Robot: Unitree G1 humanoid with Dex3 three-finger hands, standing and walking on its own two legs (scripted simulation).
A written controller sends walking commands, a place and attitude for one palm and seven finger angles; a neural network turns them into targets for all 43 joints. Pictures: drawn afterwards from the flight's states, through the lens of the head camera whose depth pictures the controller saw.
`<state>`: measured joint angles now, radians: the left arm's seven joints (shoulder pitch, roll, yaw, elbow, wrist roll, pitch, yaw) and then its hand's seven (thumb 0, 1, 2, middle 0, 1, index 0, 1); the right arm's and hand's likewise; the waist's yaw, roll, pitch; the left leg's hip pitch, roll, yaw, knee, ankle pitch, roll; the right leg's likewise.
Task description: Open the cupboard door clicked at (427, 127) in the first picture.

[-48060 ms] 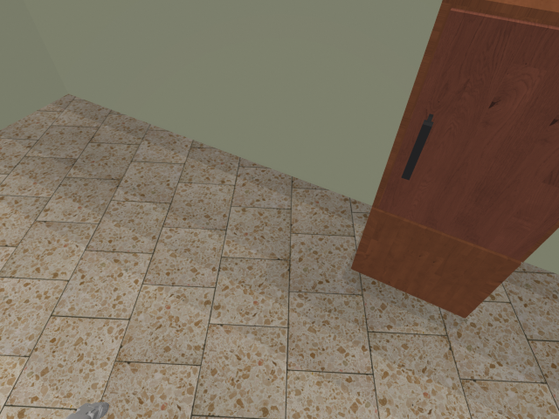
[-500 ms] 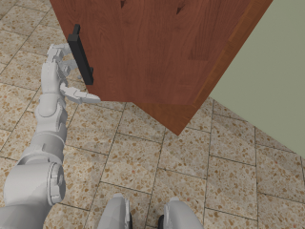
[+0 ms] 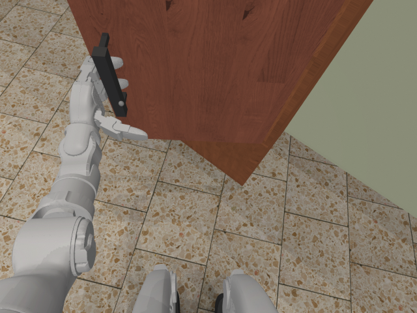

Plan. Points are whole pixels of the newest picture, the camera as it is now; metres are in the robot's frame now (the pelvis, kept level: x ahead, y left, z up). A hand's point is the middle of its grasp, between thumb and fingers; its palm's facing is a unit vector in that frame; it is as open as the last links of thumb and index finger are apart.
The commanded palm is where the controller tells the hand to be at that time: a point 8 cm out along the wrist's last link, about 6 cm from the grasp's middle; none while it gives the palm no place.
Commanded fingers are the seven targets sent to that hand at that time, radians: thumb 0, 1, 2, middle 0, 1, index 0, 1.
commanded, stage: close the thumb around the handle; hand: left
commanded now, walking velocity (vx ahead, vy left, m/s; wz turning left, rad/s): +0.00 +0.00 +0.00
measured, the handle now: (114, 79) +0.55 +0.18 +0.04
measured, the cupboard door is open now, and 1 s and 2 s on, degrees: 38 39 80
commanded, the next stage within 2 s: pull the door open along its arc in 0.68 s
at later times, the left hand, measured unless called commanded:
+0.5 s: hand (122, 102) +0.49 +0.16 +0.04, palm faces +0.04 -1.00 -0.01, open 7.4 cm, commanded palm +0.47 +0.18 +0.04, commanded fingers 0.00 0.90 0.90 -0.40 -1.35 -0.40 -1.35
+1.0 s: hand (121, 106) +0.49 +0.16 +0.04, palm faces +0.02 -1.00 +0.00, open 5.8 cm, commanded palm +0.43 +0.20 +0.04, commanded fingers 0.00 0.90 0.90 -0.40 -1.35 -0.40 -1.35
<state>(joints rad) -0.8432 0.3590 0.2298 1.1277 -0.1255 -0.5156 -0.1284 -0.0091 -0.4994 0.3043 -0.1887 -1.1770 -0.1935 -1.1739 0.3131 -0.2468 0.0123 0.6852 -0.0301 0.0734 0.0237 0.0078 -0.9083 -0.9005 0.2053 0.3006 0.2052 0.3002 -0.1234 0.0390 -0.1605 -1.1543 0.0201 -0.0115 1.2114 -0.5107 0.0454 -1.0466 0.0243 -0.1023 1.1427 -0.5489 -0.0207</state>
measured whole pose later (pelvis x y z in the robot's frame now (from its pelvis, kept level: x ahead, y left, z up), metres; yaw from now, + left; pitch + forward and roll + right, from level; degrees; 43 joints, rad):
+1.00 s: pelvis +0.00 -0.01 +0.00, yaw -2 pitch +25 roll -3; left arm -0.74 0.39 0.35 1.05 -0.13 -0.49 -0.17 0.01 0.74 0.78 -0.33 -1.33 -0.33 -1.35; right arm 0.34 -0.25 0.02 0.63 -0.01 0.09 0.02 0.01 -0.91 -0.90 0.20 0.30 0.20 0.30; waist -0.14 0.04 -0.16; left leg -1.13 0.05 0.02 1.20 -0.51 0.04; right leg -1.05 0.05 -0.06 1.15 -0.54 -0.03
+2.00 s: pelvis +0.00 -0.07 +0.01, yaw +4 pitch +17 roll +2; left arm 0.25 -0.09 -0.22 0.11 0.08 -0.36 0.51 0.00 0.60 0.77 -0.36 -1.31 -0.39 -1.33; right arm 0.19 -0.19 0.00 0.59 -0.08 -0.06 0.01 0.02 -0.91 -0.90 0.20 0.30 0.20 0.30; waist 0.00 0.03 -0.21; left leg -0.94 0.01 -0.04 1.14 -0.50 -0.05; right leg -0.87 0.02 -0.13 1.18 -0.61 -0.11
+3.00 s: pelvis -0.02 -0.02 +0.00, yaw +2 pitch +16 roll -1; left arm 0.26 0.06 -0.28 0.04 -0.05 -0.40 0.06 -0.01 -0.50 0.30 -0.16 -0.37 -0.17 -0.39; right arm 0.22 -0.22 0.01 0.47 -0.02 -0.06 0.01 0.02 -0.91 -0.90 0.20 0.30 0.20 0.30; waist 0.00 0.06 -0.17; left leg -0.99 -0.01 -0.01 1.22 -0.51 0.02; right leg -0.91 0.00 -0.09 1.21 -0.59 -0.04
